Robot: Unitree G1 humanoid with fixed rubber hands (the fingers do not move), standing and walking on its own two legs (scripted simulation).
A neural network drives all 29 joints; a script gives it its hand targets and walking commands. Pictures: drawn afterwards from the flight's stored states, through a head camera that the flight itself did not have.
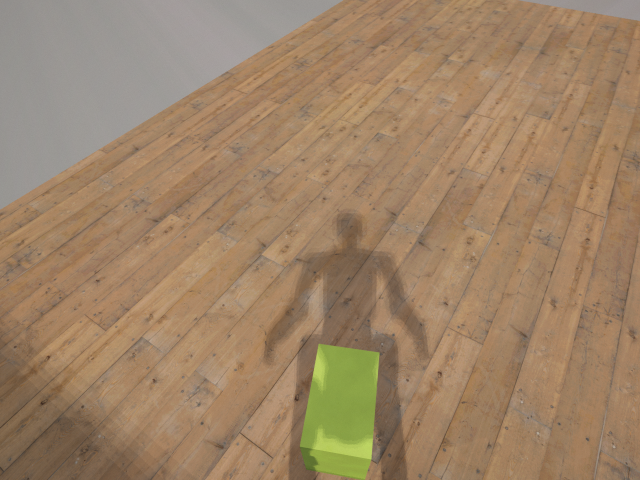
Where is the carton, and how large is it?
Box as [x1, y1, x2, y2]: [300, 344, 379, 479]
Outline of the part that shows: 319,344 300,442 300,448 306,469 364,479 371,457 379,352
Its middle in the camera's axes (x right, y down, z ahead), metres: +0.05 +0.46 +1.05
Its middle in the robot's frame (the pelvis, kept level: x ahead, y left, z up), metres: +0.41 +0.00 -0.63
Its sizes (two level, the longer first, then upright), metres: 0.253 0.162 0.262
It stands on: the floor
